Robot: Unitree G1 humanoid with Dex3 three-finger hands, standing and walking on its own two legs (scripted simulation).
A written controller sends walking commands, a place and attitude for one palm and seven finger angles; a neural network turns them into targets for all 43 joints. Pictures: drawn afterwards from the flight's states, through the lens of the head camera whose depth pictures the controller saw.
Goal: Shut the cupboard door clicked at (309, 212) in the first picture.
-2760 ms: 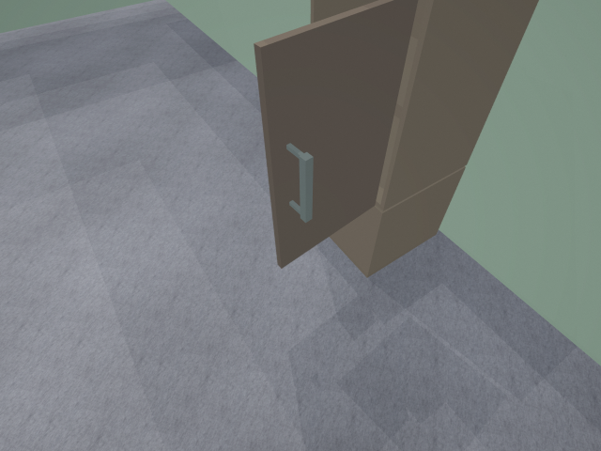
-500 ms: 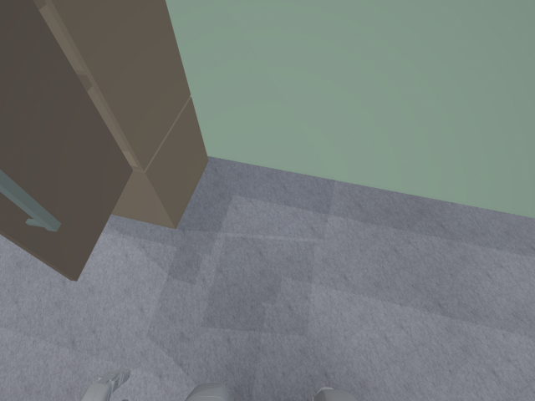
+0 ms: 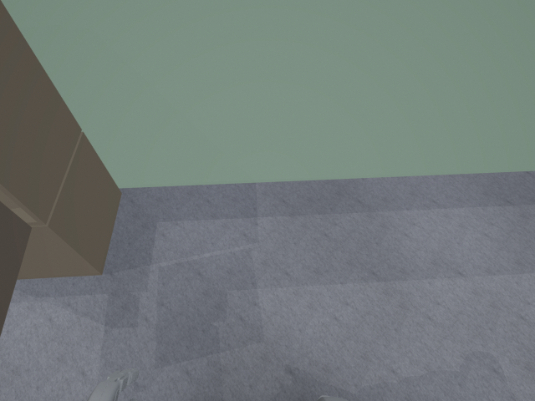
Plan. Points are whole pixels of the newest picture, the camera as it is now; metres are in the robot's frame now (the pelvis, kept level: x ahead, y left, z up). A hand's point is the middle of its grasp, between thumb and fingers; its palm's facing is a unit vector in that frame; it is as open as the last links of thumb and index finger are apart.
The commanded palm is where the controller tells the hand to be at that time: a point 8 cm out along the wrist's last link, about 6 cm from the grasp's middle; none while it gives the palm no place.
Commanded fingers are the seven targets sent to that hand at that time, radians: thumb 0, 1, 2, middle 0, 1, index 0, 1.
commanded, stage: walk around to get in front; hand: left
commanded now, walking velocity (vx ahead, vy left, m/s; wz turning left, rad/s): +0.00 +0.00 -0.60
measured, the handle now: out of the picture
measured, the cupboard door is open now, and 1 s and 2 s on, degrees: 96 96 96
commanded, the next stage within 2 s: none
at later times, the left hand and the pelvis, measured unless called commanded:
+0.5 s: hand (176, 366) +0.18 +0.18 -0.17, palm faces -0.26 -0.94 -0.21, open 7.4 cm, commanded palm none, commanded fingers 0.00 0.90 0.90 -0.20 -0.30 -0.20 -0.30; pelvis +0.04 -0.01 +0.00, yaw -18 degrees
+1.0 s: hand (239, 332) +0.24 +0.07 -0.16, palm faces -0.56 -0.79 -0.24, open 7.4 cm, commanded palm none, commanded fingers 0.00 0.90 0.90 -0.20 -0.30 -0.20 -0.30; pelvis +0.07 -0.05 +0.00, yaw -37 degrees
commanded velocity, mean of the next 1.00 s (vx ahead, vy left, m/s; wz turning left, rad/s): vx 0.00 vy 0.00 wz -0.60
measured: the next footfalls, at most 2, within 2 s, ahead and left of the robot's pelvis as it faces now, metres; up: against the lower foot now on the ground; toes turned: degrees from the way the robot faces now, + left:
right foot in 0.04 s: +0.02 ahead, -0.12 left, +0.00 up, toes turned -5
left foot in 0.38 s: +0.12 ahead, +0.11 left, +0.00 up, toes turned -12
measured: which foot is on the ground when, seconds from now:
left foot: down 0.00-0.02, up 0.04-0.36, down 0.38-0.68, up 0.70-1.00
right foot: up 0.00-0.02, down 0.04-0.36, up 0.38-0.66, down 0.68-1.00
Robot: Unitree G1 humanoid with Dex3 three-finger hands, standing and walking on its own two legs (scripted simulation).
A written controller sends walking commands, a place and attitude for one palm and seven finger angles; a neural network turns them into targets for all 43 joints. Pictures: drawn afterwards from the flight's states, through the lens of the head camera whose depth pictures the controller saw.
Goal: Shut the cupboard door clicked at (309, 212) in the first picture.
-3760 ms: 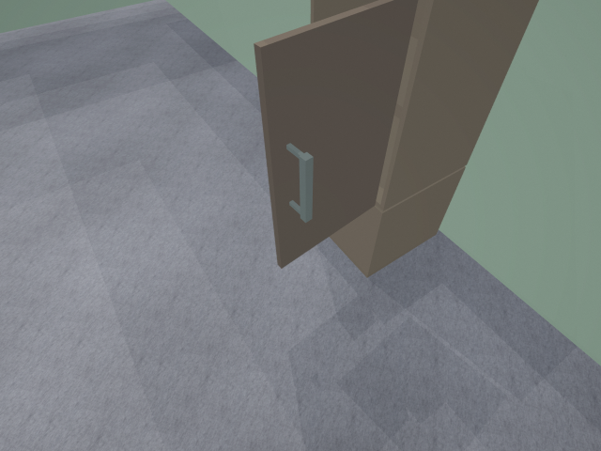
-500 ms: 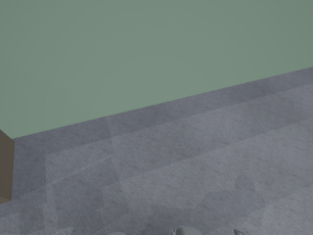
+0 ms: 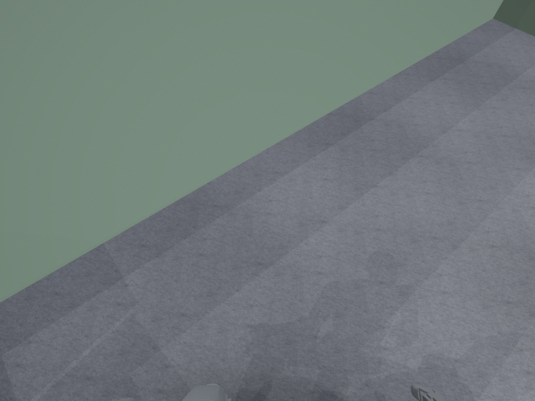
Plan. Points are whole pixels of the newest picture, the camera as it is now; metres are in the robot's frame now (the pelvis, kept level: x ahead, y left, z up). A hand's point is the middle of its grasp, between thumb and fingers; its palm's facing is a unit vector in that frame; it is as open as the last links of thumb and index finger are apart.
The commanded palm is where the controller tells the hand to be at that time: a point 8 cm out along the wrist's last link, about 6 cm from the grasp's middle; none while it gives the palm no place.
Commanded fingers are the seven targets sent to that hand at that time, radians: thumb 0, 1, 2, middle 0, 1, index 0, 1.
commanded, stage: walk around to get in front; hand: left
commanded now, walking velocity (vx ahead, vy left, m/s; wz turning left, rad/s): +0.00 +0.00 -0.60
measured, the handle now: out of the picture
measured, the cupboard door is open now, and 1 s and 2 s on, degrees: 96 96 96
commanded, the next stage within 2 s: walk to a spot facing it in 1.60 s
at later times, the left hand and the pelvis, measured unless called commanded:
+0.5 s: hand (189, 369) +0.18 +0.15 -0.16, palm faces -0.27 -0.92 -0.29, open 7.4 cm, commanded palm none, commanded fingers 0.00 0.90 0.90 -0.20 -0.30 -0.20 -0.30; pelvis +0.03 -0.04 +0.00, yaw -17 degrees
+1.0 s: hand (289, 277) +0.35 -0.02 -0.16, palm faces -0.64 -0.75 -0.20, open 7.4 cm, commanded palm none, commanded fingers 0.00 0.90 0.90 -0.20 -0.30 -0.20 -0.30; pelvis +0.13 -0.11 +0.00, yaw -37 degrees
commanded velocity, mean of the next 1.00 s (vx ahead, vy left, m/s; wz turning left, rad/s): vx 0.16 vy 0.00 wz -0.59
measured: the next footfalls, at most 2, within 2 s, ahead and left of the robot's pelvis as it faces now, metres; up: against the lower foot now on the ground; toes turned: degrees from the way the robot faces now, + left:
left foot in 0.04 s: +0.07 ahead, +0.14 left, +0.00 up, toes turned +1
right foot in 0.36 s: +0.02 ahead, -0.15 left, +0.00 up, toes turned -16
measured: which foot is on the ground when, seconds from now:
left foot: up 0.00-0.02, down 0.04-0.34, up 0.36-0.66, down 0.68-1.00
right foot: down 0.00-0.04, up 0.06-0.34, down 0.36-0.66, up 0.68-1.00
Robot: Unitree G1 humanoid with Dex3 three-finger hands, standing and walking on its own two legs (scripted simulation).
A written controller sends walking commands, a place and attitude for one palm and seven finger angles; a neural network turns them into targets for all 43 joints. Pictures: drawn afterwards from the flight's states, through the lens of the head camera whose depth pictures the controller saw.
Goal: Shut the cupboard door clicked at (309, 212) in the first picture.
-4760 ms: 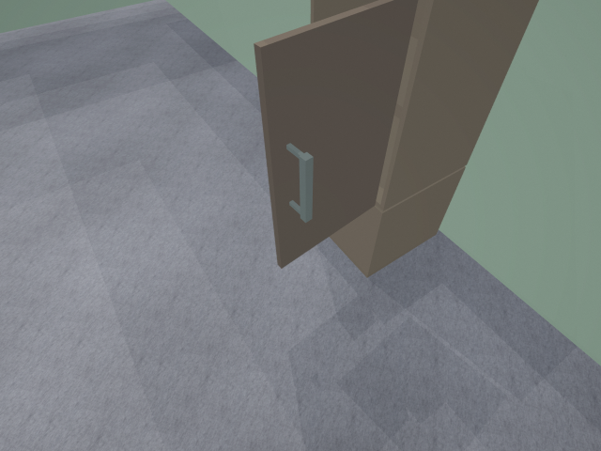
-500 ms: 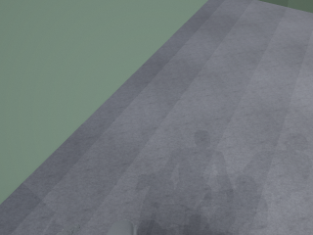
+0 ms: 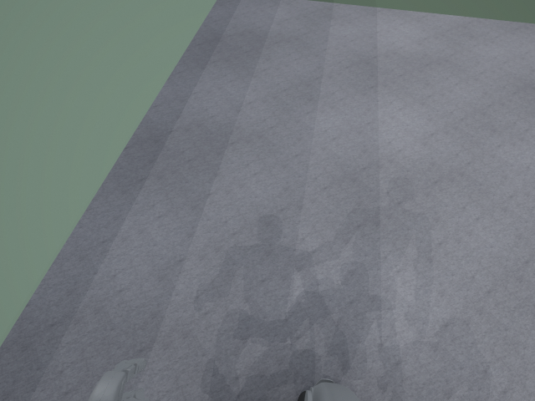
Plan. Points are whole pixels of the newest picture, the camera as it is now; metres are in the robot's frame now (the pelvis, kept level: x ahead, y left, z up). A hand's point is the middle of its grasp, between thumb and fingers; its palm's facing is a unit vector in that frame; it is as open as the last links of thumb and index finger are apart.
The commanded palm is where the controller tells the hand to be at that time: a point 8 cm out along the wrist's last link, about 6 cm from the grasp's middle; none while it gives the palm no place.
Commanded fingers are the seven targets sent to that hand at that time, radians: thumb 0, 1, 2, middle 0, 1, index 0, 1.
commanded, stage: walk around to get in front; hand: left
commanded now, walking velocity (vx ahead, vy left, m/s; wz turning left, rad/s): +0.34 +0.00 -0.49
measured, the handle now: out of the picture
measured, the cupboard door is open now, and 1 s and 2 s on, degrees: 96 96 96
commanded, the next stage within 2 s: walk to a spot facing it in 0.60 s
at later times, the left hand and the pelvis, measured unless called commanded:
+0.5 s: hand (178, 320) +0.27 +0.18 -0.18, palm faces -0.17 -0.97 -0.17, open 7.4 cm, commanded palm none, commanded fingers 0.00 0.90 0.90 -0.20 -0.30 -0.20 -0.30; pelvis +0.22 -0.01 +0.00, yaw -13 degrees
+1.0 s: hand (269, 197) +0.55 +0.00 -0.16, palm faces -0.29 -0.95 -0.15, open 7.4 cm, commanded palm none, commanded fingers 0.00 0.90 0.90 -0.20 -0.30 -0.20 -0.30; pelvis +0.39 -0.12 +0.01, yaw -13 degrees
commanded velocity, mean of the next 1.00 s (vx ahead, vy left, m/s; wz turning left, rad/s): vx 0.23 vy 0.00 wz -0.07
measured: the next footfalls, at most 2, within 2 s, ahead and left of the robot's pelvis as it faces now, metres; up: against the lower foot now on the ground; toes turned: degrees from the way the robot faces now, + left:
right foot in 0.02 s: +0.11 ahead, -0.12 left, +0.00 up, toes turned -8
left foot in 0.40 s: +0.32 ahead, +0.09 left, +0.00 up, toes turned -3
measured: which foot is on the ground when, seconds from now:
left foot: down 0.00-0.02, up 0.04-0.38, down 0.40-0.78, up 0.80-1.00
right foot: up 0.00-0.00, down 0.02-0.40, up 0.42-0.78, down 0.80-1.00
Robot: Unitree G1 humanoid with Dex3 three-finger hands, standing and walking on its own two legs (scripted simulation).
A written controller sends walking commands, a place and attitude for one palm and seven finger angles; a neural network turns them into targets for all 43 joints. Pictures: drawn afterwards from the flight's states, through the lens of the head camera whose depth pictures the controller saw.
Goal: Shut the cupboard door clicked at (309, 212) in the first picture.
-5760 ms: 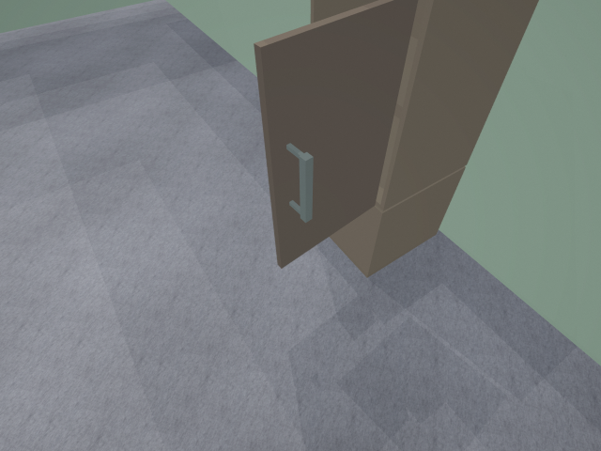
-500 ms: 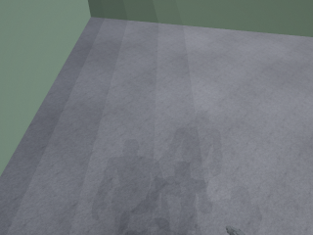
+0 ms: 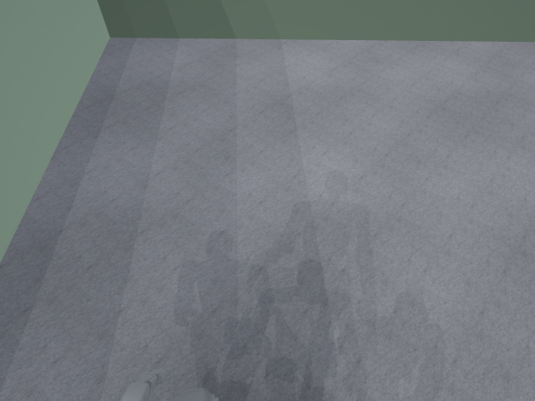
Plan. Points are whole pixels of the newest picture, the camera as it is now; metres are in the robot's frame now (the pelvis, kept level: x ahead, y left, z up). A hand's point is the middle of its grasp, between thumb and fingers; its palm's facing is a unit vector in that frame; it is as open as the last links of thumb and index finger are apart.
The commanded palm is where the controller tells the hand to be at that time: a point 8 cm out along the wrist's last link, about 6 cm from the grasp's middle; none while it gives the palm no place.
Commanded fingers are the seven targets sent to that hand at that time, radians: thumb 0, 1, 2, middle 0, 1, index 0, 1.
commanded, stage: walk to a spot facing it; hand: left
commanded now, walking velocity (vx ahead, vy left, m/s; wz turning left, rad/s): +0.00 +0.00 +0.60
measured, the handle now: out of the picture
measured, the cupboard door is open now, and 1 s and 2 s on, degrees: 96 96 96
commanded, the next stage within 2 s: none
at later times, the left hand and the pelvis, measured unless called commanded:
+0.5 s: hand out of the picture +0.12 +0.21 -0.16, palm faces +0.29 -0.91 -0.29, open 7.4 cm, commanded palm none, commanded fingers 0.00 0.90 0.90 -0.20 -0.30 -0.20 -0.30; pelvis +0.07 -0.04 -0.01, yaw +17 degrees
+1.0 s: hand out of the picture +0.01 +0.15 -0.18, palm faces +0.61 -0.76 -0.24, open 7.4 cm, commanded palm none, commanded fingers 0.00 0.90 0.90 -0.20 -0.30 -0.20 -0.30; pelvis +0.09 -0.06 -0.01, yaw +37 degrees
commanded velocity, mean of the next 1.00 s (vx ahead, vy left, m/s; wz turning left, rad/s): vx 0.00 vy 0.00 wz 0.60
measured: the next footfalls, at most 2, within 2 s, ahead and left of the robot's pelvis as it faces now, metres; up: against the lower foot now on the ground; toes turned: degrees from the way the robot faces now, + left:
left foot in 0.12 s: +0.11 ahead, +0.11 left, +0.00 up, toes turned +14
right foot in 0.52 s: +0.16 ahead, -0.16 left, +0.00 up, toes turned +15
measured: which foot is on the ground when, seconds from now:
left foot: up 0.00-0.10, down 0.12-0.52, up 0.54-0.84, down 0.86-1.00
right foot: down 0.00-0.12, up 0.14-0.50, down 0.52-0.88, up 0.90-1.00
